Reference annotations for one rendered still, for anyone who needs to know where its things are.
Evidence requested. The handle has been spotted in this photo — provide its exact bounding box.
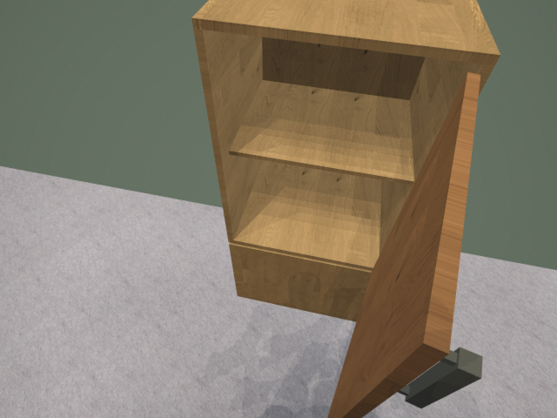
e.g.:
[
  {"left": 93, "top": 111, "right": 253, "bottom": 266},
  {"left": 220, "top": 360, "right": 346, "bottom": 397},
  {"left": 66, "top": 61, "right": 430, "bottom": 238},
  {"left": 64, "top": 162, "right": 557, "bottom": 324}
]
[{"left": 398, "top": 347, "right": 483, "bottom": 408}]

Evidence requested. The cupboard door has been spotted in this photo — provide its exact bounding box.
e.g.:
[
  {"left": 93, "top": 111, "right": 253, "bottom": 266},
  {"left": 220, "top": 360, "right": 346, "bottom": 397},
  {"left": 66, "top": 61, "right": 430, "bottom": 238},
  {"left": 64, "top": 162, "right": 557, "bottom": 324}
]
[{"left": 327, "top": 72, "right": 480, "bottom": 418}]

